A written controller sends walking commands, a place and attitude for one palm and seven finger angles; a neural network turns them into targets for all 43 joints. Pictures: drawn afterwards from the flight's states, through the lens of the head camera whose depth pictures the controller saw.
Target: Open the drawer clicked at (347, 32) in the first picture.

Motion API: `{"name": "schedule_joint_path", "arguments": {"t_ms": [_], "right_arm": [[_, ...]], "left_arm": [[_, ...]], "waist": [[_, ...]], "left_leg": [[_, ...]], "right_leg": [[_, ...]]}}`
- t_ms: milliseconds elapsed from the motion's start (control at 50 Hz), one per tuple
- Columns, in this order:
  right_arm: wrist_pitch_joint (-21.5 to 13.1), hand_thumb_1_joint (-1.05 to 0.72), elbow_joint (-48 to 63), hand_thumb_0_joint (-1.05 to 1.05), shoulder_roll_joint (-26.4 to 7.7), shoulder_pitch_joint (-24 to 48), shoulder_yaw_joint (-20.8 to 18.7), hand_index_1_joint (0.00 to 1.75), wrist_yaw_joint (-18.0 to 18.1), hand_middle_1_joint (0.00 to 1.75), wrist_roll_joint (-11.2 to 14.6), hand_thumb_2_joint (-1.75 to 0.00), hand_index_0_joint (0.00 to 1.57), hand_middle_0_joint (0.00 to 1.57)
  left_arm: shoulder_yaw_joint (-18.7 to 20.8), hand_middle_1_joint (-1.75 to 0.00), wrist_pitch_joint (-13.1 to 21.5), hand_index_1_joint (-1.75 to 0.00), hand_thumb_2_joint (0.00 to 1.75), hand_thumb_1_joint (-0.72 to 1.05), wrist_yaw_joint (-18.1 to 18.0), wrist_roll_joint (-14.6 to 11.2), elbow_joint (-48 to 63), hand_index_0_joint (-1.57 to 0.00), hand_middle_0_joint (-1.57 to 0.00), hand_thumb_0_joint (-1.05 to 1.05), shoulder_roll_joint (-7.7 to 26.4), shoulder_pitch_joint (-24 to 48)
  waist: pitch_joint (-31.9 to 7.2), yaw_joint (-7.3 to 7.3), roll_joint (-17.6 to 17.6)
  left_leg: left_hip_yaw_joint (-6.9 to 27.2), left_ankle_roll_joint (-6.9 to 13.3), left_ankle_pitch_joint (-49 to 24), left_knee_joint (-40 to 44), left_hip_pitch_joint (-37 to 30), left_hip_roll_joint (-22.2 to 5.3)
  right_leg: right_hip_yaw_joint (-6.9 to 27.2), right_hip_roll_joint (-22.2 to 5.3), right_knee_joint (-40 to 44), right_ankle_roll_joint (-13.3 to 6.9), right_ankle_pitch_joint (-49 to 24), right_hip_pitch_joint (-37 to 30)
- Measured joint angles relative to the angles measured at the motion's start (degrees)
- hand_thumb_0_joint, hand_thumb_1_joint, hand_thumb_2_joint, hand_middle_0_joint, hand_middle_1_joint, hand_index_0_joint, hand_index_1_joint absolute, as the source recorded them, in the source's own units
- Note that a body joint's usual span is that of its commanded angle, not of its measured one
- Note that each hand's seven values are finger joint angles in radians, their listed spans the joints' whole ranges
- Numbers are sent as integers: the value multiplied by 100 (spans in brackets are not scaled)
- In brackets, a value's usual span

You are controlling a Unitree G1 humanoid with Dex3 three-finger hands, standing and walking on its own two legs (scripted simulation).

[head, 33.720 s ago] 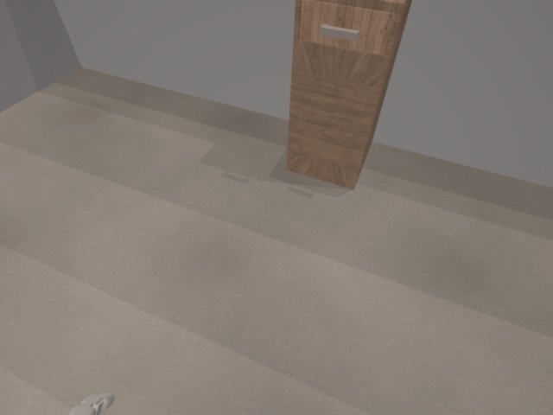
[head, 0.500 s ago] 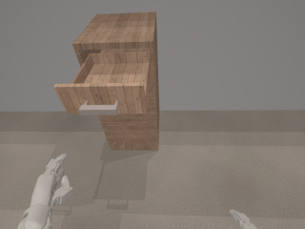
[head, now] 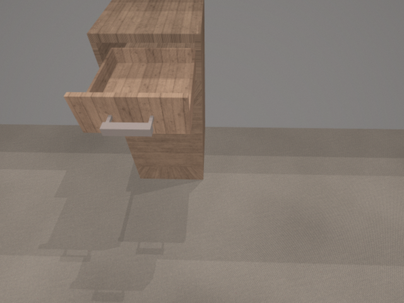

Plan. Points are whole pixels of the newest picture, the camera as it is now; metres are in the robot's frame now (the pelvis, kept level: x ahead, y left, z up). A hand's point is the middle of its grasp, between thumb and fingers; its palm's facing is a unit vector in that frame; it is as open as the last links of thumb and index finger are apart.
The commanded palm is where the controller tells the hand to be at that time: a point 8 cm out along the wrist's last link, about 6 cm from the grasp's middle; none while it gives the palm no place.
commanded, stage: let the arm hang, fingers relaxed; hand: left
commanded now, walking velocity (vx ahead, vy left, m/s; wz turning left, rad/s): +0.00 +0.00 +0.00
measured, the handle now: (128, 123) +0.56 +0.24 +0.00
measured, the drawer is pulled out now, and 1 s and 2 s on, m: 0.30 0.30 0.30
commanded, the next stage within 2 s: look to check the result in 0.46 s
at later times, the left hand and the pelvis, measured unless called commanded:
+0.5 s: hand out of the picture +0.00 +0.16 -0.17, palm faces +0.01 -0.98 -0.19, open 7.3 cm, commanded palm none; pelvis +0.00 +0.00 +0.00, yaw -1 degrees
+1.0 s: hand out of the picture +0.03 +0.16 -0.17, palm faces +0.00 -0.98 -0.20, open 7.3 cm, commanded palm none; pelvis +0.02 -0.01 +0.00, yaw -1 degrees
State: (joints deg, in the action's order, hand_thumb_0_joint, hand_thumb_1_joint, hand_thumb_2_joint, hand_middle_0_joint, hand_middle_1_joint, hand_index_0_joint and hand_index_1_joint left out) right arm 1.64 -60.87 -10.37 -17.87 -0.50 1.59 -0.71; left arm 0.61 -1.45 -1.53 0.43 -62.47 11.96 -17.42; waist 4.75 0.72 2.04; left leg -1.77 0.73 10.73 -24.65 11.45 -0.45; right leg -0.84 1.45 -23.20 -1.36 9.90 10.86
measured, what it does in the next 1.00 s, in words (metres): stands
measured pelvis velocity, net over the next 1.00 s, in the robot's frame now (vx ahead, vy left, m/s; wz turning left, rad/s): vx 0.02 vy -0.01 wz -0.02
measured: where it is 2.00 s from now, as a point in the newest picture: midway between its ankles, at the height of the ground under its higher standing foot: outside the picture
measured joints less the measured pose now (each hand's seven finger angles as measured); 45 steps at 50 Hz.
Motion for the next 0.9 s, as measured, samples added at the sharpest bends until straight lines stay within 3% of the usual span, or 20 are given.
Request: {"name": "schedule_joint_path", "arguments": {"t_ms": [280,900], "right_arm": [[-68,-91,-234,0,368,2,15,30,-9,30,-12,-90,20,19],[-115,-91,-292,0,351,162,-48,30,56,30,9,-90,20,19]], "left_arm": [[-52,-30,103,-30,90,91,-23,12,-170,-20,-20,0,-450,226],[-1,-30,170,-30,90,91,-69,-3,-288,-20,-20,0,-473,278]], "waist": [[-139,40,-46],[-25,38,-76]], "left_leg": [[-73,1,-48,72,-16,9],[-86,-72,75,168,-168,-54]], "right_leg": [[73,-9,-48,3,-10,63],[93,58,23,-56,115,-63]]}}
